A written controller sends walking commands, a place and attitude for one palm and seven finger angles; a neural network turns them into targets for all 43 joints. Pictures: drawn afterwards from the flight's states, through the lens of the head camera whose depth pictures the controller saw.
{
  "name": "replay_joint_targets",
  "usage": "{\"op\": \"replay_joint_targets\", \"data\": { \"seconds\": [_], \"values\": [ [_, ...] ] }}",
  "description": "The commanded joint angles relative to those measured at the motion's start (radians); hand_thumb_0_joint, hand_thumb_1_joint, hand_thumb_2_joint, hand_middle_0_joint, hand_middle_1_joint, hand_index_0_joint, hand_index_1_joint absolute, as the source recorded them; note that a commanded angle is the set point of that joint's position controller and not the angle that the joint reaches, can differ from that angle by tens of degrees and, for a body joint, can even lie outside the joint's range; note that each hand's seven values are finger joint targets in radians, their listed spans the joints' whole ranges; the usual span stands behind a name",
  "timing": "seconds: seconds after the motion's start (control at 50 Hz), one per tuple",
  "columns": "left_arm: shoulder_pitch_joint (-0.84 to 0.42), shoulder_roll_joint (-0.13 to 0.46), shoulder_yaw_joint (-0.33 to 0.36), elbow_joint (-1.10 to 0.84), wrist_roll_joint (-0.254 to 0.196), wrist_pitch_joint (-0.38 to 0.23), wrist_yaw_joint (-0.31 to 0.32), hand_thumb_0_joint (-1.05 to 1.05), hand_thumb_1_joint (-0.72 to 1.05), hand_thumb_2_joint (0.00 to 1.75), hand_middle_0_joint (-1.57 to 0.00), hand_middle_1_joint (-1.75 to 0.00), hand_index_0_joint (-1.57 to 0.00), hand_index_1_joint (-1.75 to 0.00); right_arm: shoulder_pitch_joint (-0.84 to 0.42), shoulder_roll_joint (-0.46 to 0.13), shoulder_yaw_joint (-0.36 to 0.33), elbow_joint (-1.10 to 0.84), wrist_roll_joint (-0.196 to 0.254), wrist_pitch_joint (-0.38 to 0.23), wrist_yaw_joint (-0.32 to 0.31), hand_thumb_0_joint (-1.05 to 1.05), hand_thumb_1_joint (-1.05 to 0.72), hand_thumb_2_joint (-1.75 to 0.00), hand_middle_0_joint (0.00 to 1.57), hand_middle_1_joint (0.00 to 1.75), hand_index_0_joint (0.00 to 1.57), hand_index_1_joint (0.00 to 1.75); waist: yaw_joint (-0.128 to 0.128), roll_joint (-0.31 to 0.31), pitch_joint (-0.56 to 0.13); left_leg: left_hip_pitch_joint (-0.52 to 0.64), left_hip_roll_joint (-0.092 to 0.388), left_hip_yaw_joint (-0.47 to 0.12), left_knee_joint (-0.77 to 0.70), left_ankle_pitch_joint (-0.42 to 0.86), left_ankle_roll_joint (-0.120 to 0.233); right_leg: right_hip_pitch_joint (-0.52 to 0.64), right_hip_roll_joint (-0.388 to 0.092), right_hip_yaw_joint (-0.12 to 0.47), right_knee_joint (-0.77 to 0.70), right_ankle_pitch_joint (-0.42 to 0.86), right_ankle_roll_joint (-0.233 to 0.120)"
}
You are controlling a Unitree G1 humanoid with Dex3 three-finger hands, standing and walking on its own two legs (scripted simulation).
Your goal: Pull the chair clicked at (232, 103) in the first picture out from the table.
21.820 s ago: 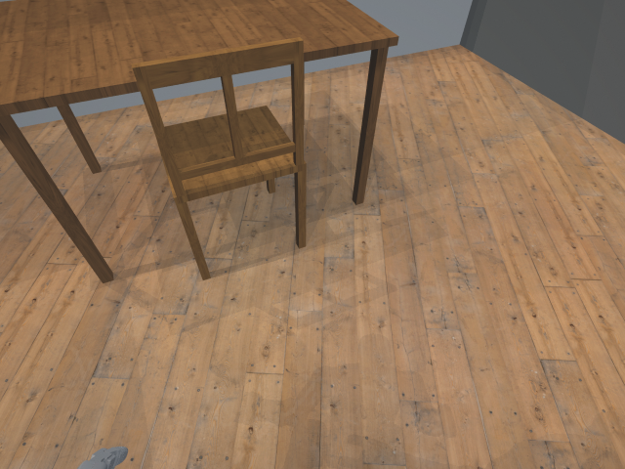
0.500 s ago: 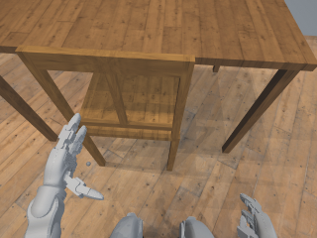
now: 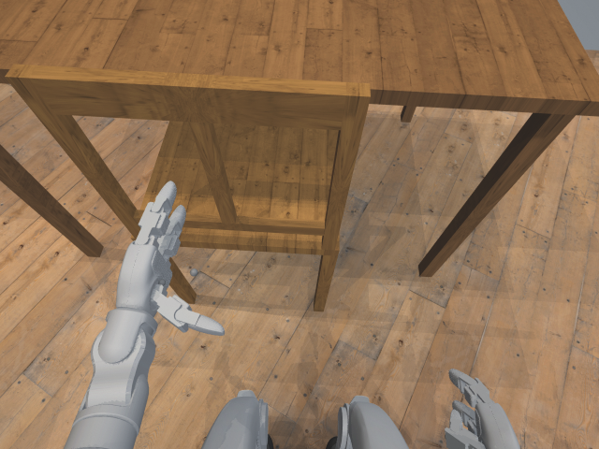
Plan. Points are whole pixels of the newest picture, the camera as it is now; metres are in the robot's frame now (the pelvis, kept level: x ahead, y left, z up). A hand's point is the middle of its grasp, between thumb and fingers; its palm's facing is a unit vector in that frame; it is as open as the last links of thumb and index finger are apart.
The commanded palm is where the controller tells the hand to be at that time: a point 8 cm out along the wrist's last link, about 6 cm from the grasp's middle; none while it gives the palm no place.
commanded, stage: aim the fingers beside a spindle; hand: left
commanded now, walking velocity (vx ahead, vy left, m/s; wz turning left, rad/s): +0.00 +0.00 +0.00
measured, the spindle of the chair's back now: (217, 177) +0.51 +0.15 -0.01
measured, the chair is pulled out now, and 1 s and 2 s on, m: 0.00 0.00 0.00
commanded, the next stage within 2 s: none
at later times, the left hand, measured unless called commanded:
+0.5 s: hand (216, 251) +0.37 +0.12 +0.01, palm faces -0.08 -1.00 -0.03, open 16.9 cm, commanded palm +0.34 +0.19 +0.01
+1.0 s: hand (218, 261) +0.36 +0.12 +0.00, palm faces -0.04 -1.00 -0.05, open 16.9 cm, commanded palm +0.33 +0.18 +0.01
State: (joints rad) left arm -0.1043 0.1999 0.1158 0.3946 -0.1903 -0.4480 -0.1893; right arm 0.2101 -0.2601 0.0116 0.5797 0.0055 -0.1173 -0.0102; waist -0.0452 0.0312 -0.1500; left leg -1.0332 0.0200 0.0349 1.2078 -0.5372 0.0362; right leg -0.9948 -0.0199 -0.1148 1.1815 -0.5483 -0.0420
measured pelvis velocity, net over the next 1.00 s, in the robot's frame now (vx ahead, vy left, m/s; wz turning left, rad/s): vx -0.01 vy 0.00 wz -0.01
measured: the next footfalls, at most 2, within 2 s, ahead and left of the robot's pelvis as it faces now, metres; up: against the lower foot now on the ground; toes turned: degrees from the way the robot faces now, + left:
none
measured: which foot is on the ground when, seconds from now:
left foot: down 0.00-1.00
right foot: down 0.00-1.00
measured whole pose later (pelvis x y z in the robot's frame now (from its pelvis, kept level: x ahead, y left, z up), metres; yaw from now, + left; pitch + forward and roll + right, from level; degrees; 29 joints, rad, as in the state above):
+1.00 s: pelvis -0.01 +0.00 -0.01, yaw +0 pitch +22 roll -1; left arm -0.24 0.17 0.10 0.54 -0.12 -0.48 -0.08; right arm 0.20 -0.25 0.01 0.56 0.00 -0.02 0.02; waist -0.06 0.03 -0.16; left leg -1.10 0.02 0.05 1.25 -0.54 0.03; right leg -1.07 -0.02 -0.10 1.24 -0.56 -0.05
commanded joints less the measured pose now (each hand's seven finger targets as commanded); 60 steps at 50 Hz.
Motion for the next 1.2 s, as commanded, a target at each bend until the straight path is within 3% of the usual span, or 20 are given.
{"op": "replay_joint_targets", "data": {
  "seconds": [0.0,0.16,0.34,0.42,0.5,0.56,0.62,0.68,0.72,0.78,0.84,0.88,0.9,0.96,1.0,1.04,1.12,1.18],
  "values": [
    [-0.199,0.130,0.053,-0.212,0.002,-0.071,0.027,0.00,-0.50,0.30,-0.06,-0.08,-0.06,-0.08,0.029,-0.131,-0.062,-0.124,0.003,-0.026,-0.007,0.00,-0.90,-0.90,0.20,0.30,0.20,0.30,-0.002,0.009,-0.397,0.256,-0.010,-0.073,-0.134,0.354,-0.013,0.205,0.012,0.091,-0.136,0.350,0.016],
    [-0.330,0.114,0.031,-0.115,0.027,-0.081,0.064,0.00,-0.50,0.30,-0.06,-0.08,-0.06,-0.08,0.038,-0.136,-0.059,-0.102,-0.001,-0.001,-0.004,0.00,-0.90,-0.90,0.20,0.30,0.20,0.30,-0.034,-0.025,-0.361,0.186,-0.011,-0.077,-0.106,0.273,-0.009,0.145,0.016,0.095,-0.127,0.275,0.018],
    [-0.407,0.107,0.026,-0.092,0.031,-0.090,0.075,0.00,-0.50,0.30,-0.06,-0.08,-0.06,-0.08,0.055,-0.134,-0.062,-0.097,-0.004,0.021,0.004,0.00,-0.90,-0.90,0.20,0.30,0.20,0.30,-0.025,0.011,-0.444,0.207,-0.011,-0.077,-0.090,0.326,-0.013,0.154,0.015,0.099,-0.104,0.327,0.015],
    [-0.344,0.107,0.032,-0.128,0.037,-0.092,0.095,0.00,-0.50,0.30,-0.06,-0.08,-0.06,-0.08,0.057,-0.129,-0.065,-0.112,-0.003,0.033,0.012,0.00,-0.90,-0.90,0.20,0.30,0.20,0.30,-0.008,0.018,-0.477,0.265,-0.007,-0.083,-0.108,0.384,-0.018,0.166,0.016,0.088,-0.099,0.364,0.013],
    [-0.296,0.112,0.050,-0.082,0.041,-0.080,0.108,0.00,-0.50,0.30,-0.06,-0.08,-0.06,-0.08,0.060,-0.129,-0.064,-0.112,-0.001,0.049,0.016,0.00,-0.90,-0.90,0.20,0.30,0.20,0.30,-0.014,-0.045,-0.420,0.190,-0.012,-0.071,-0.109,0.336,-0.012,0.194,0.017,0.096,-0.112,0.356,0.019],
    [-0.327,0.078,0.008,-0.067,0.049,-0.087,0.107,0.00,-0.50,0.30,-0.06,-0.08,-0.06,-0.08,0.056,-0.128,-0.062,-0.113,0.001,0.052,0.016,0.00,-0.90,-0.90,0.20,0.30,0.20,0.30,-0.032,-0.043,-0.366,0.178,-0.011,-0.076,-0.112,0.304,-0.010,0.157,0.018,0.090,-0.115,0.323,0.016],
    [-0.371,0.073,-0.006,-0.092,0.044,-0.102,0.100,0.00,-0.50,0.30,-0.06,-0.08,-0.06,-0.08,0.054,-0.130,-0.065,-0.108,0.000,0.051,0.014,0.00,-0.90,-0.90,0.20,0.30,0.20,0.30,-0.038,-0.031,-0.385,0.189,-0.012,-0.072,-0.100,0.287,-0.008,0.148,0.016,0.101,-0.123,0.306,0.018],
    [-0.396,0.068,-0.030,-0.159,0.050,-0.125,0.099,0.00,-0.50,0.30,-0.06,-0.08,-0.06,-0.08,0.055,-0.128,-0.068,-0.107,-0.003,0.044,0.012,0.00,-0.90,-0.90,0.20,0.30,0.20,0.30,-0.030,0.043,-0.442,0.269,-0.007,-0.088,-0.102,0.341,-0.015,0.125,0.015,0.092,-0.106,0.322,0.011],
    [-0.369,0.049,-0.046,-0.164,0.049,-0.123,0.105,0.00,-0.50,0.30,-0.06,-0.08,-0.06,-0.08,0.054,-0.126,-0.069,-0.105,-0.003,0.043,0.013,0.00,-0.90,-0.90,0.20,0.30,0.20,0.30,-0.031,0.038,-0.450,0.302,-0.003,-0.093,-0.103,0.371,-0.017,0.115,0.016,0.086,-0.107,0.334,0.012],
    [-0.318,0.060,-0.027,-0.119,0.055,-0.106,0.115,0.00,-0.50,0.30,-0.06,-0.08,-0.06,-0.08,0.053,-0.127,-0.068,-0.106,-0.002,0.050,0.016,0.00,-0.90,-0.90,0.20,0.30,0.20,0.30,-0.024,0.001,-0.415,0.262,-0.007,-0.090,-0.108,0.361,-0.015,0.134,0.016,0.087,-0.109,0.340,0.013],
    [-0.301,0.068,-0.004,-0.047,0.063,-0.083,0.126,0.00,-0.50,0.30,-0.06,-0.08,-0.06,-0.08,0.041,-0.126,-0.063,-0.112,-0.001,0.062,0.018,0.00,-0.90,-0.90,0.20,0.30,0.20,0.30,-0.020,-0.048,-0.357,0.168,-0.017,-0.072,-0.104,0.271,-0.011,0.148,0.014,0.097,-0.120,0.291,0.016],
    [-0.300,0.102,0.039,-0.018,0.066,-0.083,0.130,0.00,-0.50,0.30,-0.06,-0.08,-0.06,-0.08,0.037,-0.127,-0.061,-0.118,-0.001,0.067,0.018,0.00,-0.90,-0.90,0.20,0.30,0.20,0.30,-0.013,-0.068,-0.346,0.129,-0.021,-0.064,-0.100,0.244,-0.009,0.162,0.014,0.106,-0.122,0.279,0.017],
    [-0.328,0.108,0.042,-0.028,0.063,-0.087,0.129,0.00,-0.50,0.30,-0.06,-0.08,-0.06,-0.08,0.035,-0.125,-0.058,-0.122,-0.001,0.069,0.016,0.00,-0.90,-0.90,0.20,0.30,0.20,0.30,-0.017,-0.079,-0.352,0.113,-0.023,-0.062,-0.095,0.234,-0.007,0.176,0.012,0.113,-0.123,0.277,0.018],
    [-0.353,0.142,0.068,-0.107,0.052,-0.116,0.121,0.00,-0.50,0.30,-0.06,-0.08,-0.06,-0.08,0.030,-0.120,-0.058,-0.136,-0.003,0.062,0.012,0.00,-0.90,-0.90,0.20,0.30,0.20,0.30,0.002,-0.015,-0.423,0.132,-0.026,-0.053,-0.086,0.273,-0.007,0.226,0.012,0.130,-0.113,0.326,0.014],
    [-0.395,0.135,0.047,-0.156,0.044,-0.133,0.107,0.00,-0.50,0.30,-0.06,-0.08,-0.06,-0.08,0.030,-0.118,-0.059,-0.129,-0.002,0.055,0.009,0.00,-0.90,-0.90,0.20,0.30,0.20,0.30,-0.012,0.011,-0.450,0.181,-0.020,-0.057,-0.085,0.300,-0.008,0.215,0.012,0.130,-0.114,0.348,0.015],
    [-0.386,0.088,-0.011,-0.196,0.036,-0.139,0.086,0.00,-0.50,0.30,-0.06,-0.08,-0.06,-0.08,0.032,-0.115,-0.060,-0.125,0.000,0.045,0.008,0.00,-0.90,-0.90,0.20,0.30,0.20,0.30,-0.023,0.029,-0.477,0.232,-0.016,-0.065,-0.088,0.326,-0.008,0.207,0.013,0.124,-0.119,0.358,0.015],
    [-0.360,0.043,-0.059,-0.076,0.030,-0.090,0.055,0.00,-0.50,0.30,-0.06,-0.08,-0.06,-0.08,0.044,-0.129,-0.061,-0.100,0.008,0.043,0.003,0.00,-0.90,-0.90,0.20,0.30,0.20,0.30,-0.058,-0.043,-0.365,0.177,-0.012,-0.076,-0.091,0.258,-0.005,0.145,0.015,0.111,-0.141,0.286,0.021],
    [-0.376,0.071,-0.014,0.026,0.033,-0.061,0.059,0.00,-0.50,0.30,-0.06,-0.08,-0.06,-0.08,0.047,-0.137,-0.061,-0.091,0.011,0.045,0.000,0.00,-0.90,-0.90,0.20,0.30,0.20,0.30,-0.058,-0.086,-0.299,0.099,-0.017,-0.070,-0.080,0.193,-0.003,0.119,0.012,0.118,-0.148,0.220,0.021]
  ]
}}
